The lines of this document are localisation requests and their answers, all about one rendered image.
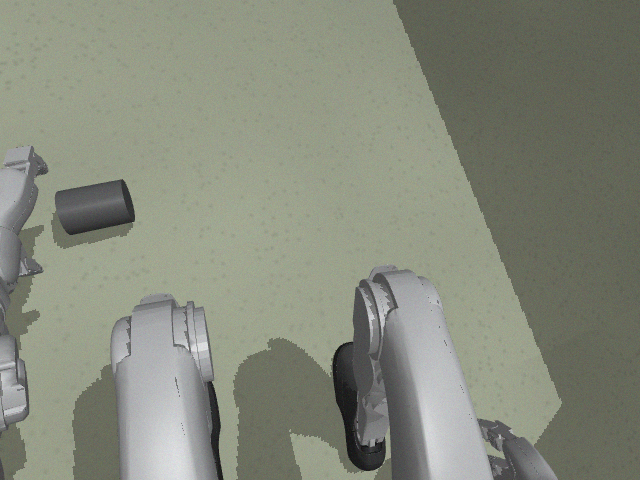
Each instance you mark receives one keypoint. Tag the left robot arm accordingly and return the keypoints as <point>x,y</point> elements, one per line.
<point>14,396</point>

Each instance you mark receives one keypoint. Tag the right robot hand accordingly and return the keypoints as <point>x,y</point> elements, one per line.
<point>523,461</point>

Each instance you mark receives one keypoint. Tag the left robot hand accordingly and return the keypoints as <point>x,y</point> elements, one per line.
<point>18,195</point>

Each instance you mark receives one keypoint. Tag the left robot foot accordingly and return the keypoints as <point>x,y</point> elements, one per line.
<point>216,429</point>

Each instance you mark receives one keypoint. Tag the can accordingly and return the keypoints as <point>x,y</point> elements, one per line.
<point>94,207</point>

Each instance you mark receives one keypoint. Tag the right robot foot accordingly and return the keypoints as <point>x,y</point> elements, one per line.
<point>364,457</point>

